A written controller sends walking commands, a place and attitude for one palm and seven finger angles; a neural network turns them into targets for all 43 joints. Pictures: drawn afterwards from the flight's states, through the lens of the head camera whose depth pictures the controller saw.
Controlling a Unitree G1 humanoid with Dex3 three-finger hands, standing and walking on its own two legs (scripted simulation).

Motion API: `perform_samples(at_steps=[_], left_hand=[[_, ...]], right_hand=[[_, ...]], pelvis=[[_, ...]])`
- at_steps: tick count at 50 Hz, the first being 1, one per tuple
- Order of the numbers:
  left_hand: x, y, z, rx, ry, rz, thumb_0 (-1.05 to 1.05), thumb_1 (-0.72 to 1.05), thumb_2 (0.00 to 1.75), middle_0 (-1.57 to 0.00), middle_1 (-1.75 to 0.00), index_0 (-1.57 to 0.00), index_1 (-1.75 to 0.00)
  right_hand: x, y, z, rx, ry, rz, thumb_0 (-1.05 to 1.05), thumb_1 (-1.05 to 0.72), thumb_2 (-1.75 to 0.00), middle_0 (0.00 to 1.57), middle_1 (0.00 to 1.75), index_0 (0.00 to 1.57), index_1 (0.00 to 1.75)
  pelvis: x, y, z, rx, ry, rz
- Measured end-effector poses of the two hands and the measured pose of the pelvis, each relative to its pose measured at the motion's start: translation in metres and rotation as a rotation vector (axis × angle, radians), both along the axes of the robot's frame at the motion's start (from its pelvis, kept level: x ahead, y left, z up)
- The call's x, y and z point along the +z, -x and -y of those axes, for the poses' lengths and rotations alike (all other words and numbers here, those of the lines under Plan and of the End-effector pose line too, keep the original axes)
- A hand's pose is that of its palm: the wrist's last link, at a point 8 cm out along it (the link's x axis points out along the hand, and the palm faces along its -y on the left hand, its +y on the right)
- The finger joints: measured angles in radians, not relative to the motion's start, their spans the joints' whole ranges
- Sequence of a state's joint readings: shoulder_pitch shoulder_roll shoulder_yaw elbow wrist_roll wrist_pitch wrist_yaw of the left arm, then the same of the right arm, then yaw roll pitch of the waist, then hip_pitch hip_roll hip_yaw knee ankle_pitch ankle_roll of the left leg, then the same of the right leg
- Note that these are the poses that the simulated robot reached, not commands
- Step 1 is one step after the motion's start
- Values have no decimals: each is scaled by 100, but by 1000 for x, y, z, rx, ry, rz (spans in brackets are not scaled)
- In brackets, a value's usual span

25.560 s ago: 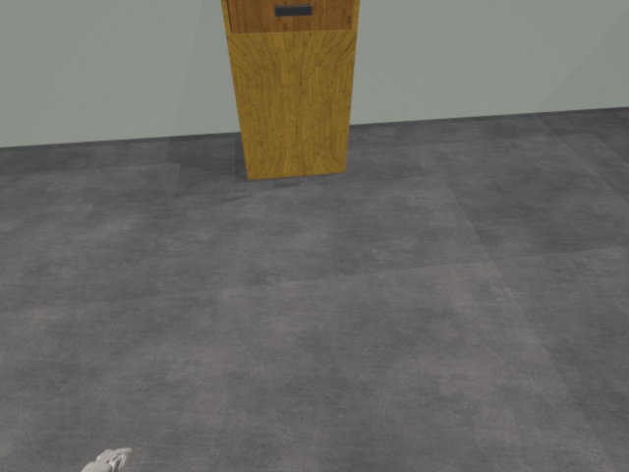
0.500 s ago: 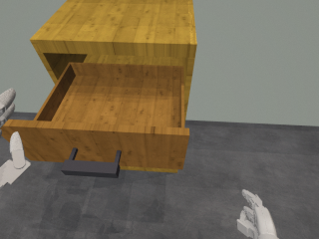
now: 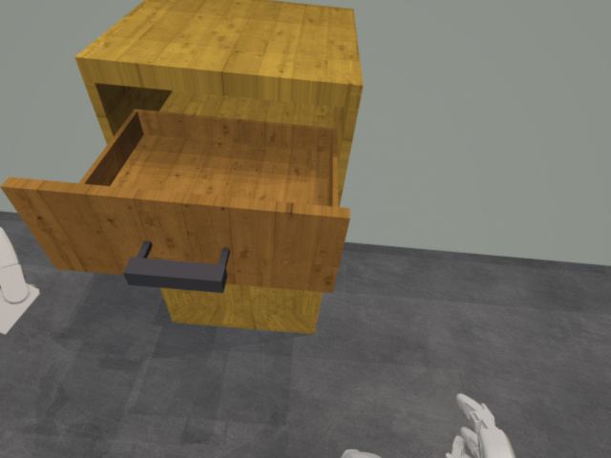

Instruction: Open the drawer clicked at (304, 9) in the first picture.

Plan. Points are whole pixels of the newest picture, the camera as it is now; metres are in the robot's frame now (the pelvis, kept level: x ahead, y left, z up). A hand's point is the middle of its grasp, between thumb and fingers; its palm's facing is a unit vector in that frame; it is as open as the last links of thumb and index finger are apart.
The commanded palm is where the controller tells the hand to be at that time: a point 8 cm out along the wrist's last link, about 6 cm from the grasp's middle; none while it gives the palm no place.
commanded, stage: step back with the hand held close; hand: left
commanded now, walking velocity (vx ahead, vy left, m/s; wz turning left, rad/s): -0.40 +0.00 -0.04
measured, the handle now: (181, 262) +0.37 +0.19 +0.04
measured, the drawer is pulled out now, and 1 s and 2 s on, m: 0.29 0.29 0.29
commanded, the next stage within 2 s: stop stepping back and stand still in 0.32 s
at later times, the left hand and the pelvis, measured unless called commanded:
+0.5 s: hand out of the picture +0.07 +0.22 +0.21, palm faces +0.36 -0.81 -0.46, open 7.4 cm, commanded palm +0.00 +0.27 +0.23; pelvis -0.13 -0.01 +0.01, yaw +1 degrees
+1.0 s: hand out of the picture -0.02 +0.22 +0.22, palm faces +0.42 -0.81 -0.42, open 7.5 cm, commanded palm -0.09 +0.26 +0.23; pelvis -0.21 -0.02 +0.02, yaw +1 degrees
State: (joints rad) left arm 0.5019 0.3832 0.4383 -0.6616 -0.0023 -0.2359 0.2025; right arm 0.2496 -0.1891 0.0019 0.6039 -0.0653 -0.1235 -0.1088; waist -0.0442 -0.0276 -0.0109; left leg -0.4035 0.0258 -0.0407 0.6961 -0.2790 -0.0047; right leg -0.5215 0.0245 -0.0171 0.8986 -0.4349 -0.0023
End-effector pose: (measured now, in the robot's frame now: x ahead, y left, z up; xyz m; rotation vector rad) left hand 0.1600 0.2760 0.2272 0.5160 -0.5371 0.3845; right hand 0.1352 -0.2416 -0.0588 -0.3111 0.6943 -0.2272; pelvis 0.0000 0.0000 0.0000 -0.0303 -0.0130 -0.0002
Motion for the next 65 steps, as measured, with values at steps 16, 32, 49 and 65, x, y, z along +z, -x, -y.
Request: perform_samples(at_steps=[16,32,49,65], left_hand=[[9,62,25,-40,-48,-156,1,88,89,-21,-31,-21,-30],[19,175,23,-11,-80,-78,2,88,89,-21,-31,-21,-30],[5,219,16,-30,-13,-83,2,88,89,-21,-31,-21,-30],[-4,231,19,-20,-9,-73,1,88,89,-21,-31,-21,-30]], right_hand=[[16,47,14,40,-89,-19,2,-90,-90,20,30,21,30],[14,131,-6,105,-121,41,1,-90,-90,20,30,21,30],[14,237,28,-20,-25,-40,2,-90,-90,20,30,20,30],[-1,219,23,25,-41,-46,2,-90,-90,20,30,21,30]], pelvis=[[24,72,22,-18,-80,-43],[13,157,24,0,-28,-8],[17,212,20,10,-8,5],[5,220,24,15,-6,21]])
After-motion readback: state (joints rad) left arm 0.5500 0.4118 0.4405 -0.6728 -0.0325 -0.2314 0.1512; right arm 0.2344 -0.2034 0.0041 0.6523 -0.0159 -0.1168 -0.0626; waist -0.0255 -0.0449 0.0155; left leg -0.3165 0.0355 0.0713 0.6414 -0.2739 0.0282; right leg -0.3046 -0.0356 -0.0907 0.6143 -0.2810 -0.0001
